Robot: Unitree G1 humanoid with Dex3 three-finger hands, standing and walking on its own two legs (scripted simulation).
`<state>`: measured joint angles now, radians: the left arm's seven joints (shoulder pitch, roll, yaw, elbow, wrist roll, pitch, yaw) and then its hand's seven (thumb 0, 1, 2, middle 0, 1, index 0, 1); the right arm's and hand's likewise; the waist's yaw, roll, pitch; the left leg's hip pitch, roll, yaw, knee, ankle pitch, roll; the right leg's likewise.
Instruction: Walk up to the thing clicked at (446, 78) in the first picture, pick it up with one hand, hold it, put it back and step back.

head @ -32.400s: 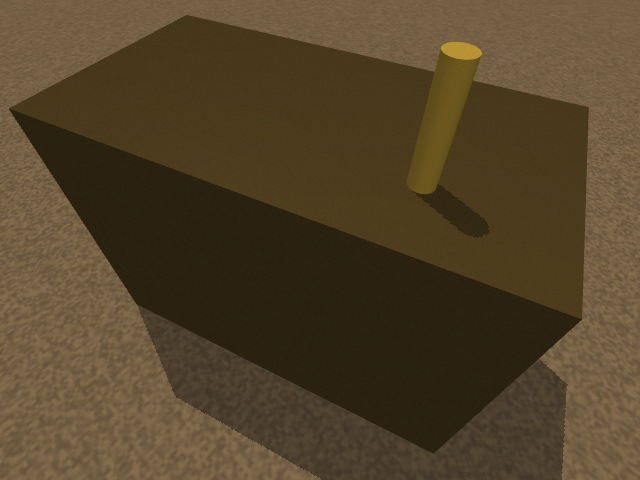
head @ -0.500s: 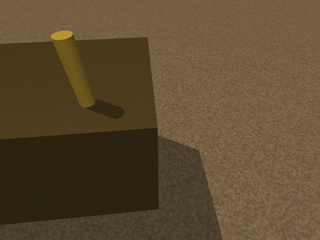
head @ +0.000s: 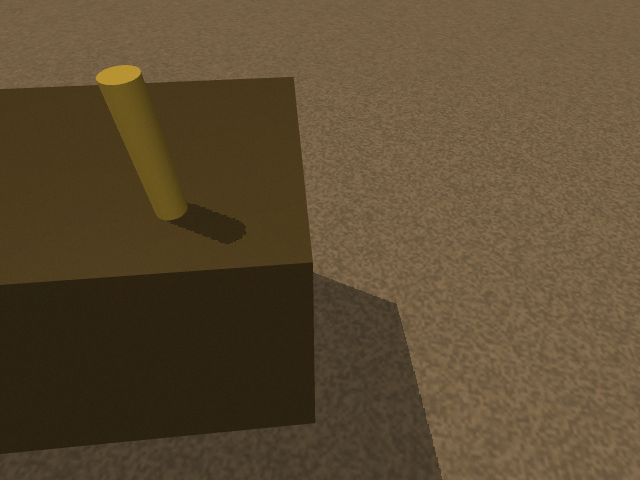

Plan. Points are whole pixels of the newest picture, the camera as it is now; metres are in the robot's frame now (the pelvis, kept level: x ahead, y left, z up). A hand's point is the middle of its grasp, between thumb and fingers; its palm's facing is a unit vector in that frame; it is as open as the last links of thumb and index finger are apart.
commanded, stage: stand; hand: left
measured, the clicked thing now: (149, 152) +0.52 +0.24 +0.13
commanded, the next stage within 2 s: none
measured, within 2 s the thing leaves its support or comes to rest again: neither
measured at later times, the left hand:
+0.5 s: hand out of the picture +0.07 +0.25 -0.15, palm faces -0.04 -0.93 -0.36, open 9.1 cm
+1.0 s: hand out of the picture +0.07 +0.25 -0.15, palm faces -0.04 -0.94 -0.35, open 7.4 cm
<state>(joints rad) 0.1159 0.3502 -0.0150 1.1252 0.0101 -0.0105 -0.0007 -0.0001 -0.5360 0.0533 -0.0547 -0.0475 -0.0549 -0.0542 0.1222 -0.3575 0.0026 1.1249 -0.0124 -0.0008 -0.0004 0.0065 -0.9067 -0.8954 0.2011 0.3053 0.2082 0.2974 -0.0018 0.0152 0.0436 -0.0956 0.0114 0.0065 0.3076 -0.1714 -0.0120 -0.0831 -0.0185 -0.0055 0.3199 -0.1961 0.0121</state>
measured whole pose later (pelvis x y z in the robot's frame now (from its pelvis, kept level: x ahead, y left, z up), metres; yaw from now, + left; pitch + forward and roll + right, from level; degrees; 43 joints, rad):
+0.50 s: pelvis +0.00 +0.00 +0.00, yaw +0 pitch -2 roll +0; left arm 0.13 0.35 -0.01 1.12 0.01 -0.01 0.00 0.00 0.59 0.83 -0.20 -0.29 -0.20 -0.29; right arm 0.12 -0.36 0.00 1.12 -0.01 0.00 0.00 0.01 -0.91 -0.89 0.20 0.30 0.21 0.30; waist 0.00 0.01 0.04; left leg -0.10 0.01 0.01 0.31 -0.17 -0.01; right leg -0.08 -0.02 -0.01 0.32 -0.19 0.01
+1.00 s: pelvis +0.00 +0.00 +0.00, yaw +0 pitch -2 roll +0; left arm 0.13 0.35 -0.01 1.12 0.01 -0.01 0.00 0.01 0.90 0.90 -0.20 -0.30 -0.20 -0.30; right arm 0.12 -0.35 0.00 1.13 -0.01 0.00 0.00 0.01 -0.91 -0.89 0.20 0.30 0.21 0.30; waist 0.00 0.01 0.05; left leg -0.10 0.02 0.01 0.31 -0.17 -0.01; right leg -0.08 -0.01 0.00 0.31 -0.19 0.01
